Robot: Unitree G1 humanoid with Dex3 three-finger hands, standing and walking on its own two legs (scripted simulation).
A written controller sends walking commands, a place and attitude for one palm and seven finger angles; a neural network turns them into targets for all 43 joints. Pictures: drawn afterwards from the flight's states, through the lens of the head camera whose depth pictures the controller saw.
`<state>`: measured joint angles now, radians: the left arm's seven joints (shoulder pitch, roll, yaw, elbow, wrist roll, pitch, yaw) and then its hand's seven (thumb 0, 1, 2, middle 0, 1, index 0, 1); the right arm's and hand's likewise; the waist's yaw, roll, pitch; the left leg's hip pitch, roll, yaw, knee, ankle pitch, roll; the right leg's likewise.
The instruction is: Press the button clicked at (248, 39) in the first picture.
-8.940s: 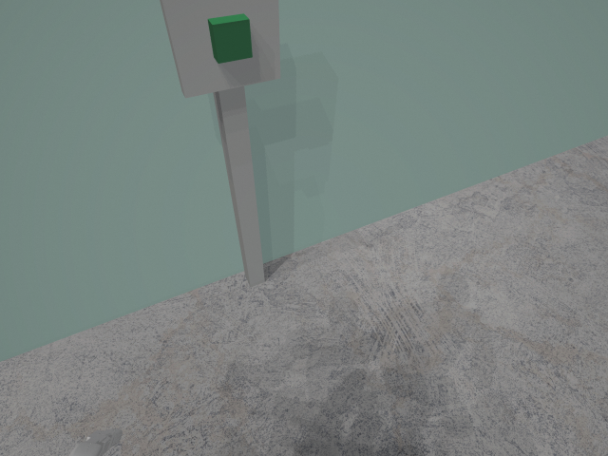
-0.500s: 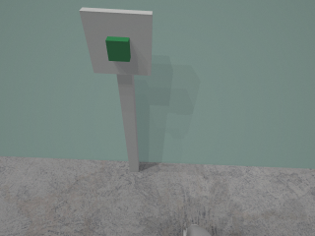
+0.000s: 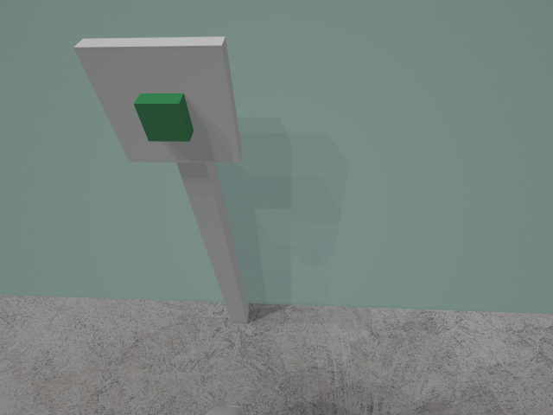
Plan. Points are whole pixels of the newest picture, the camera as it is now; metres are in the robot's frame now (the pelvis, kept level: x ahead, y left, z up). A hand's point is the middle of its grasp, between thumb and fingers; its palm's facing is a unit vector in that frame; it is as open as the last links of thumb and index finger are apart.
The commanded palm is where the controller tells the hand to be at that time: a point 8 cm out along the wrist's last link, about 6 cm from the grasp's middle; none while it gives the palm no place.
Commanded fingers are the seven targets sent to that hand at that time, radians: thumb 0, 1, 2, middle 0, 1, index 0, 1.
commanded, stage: come to a stop and stand still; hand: left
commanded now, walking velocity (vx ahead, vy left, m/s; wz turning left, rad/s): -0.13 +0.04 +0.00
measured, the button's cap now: (166, 116) +0.51 +0.22 +0.17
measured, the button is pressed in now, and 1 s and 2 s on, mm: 0 0 0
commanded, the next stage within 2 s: look again from close up in 0.90 s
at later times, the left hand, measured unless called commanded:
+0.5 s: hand out of the picture -0.04 +0.21 -0.17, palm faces +0.04 -0.97 -0.24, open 7.3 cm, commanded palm none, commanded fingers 0.00 0.90 0.90 -0.20 -0.30 -0.20 -0.30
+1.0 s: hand out of the picture -0.07 +0.17 -0.17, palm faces +0.04 -0.99 -0.16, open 7.3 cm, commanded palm none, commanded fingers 0.00 0.90 0.90 -0.20 -0.30 -0.20 -0.30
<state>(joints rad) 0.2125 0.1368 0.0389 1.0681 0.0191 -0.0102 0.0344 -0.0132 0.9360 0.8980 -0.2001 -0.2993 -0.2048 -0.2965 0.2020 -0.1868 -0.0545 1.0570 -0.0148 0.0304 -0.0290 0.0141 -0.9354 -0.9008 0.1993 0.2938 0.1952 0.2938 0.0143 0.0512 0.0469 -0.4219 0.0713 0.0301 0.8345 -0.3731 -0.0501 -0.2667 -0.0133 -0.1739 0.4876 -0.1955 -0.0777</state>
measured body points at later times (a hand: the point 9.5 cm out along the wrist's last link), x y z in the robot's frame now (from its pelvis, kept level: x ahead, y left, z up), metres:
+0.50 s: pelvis -0.03 +0.03 +0.00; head -0.03 +0.01 +0.45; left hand -0.04 +0.26 -0.15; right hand +0.02 -0.20 -0.16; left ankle +0.01 +0.14 -0.74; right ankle -0.07 -0.10 -0.74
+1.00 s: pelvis -0.05 +0.01 +0.00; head -0.05 +0.01 +0.45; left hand -0.07 +0.22 -0.16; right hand -0.13 -0.19 -0.16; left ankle +0.01 +0.14 -0.74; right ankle -0.07 -0.10 -0.74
